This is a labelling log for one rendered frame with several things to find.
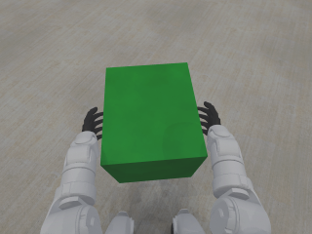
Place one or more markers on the right robot shin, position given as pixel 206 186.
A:
pixel 183 211

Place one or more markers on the robot right hand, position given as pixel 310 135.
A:
pixel 211 117

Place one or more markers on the carton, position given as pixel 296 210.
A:
pixel 151 129

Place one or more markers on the robot left hand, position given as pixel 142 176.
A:
pixel 90 123

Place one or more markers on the right robot forearm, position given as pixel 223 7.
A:
pixel 230 178

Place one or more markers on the left robot shin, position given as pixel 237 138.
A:
pixel 122 214

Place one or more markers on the robot shin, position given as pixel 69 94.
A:
pixel 122 214
pixel 183 211

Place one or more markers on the left robot forearm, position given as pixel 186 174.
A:
pixel 77 185

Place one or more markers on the right robot upper arm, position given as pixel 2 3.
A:
pixel 230 215

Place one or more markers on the left robot upper arm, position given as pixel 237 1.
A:
pixel 82 219

